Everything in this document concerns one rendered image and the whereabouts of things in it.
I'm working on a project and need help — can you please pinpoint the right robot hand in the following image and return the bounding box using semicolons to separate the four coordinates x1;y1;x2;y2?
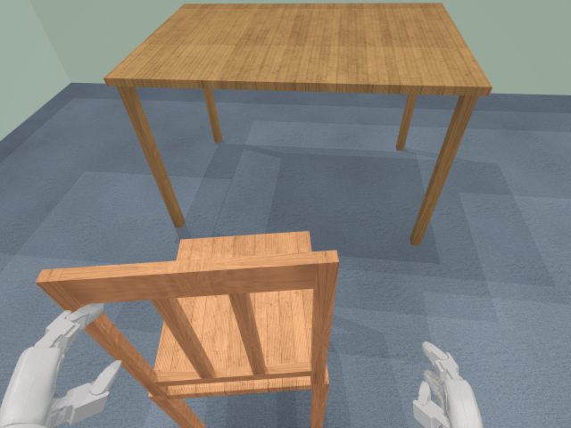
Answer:
413;342;484;428

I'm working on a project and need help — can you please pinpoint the left robot hand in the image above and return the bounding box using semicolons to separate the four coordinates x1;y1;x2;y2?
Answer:
0;303;121;428

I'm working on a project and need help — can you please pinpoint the chair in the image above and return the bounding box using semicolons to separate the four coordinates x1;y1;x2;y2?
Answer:
36;231;339;428

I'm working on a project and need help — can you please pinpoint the table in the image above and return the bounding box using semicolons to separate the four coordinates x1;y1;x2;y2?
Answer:
103;3;492;246

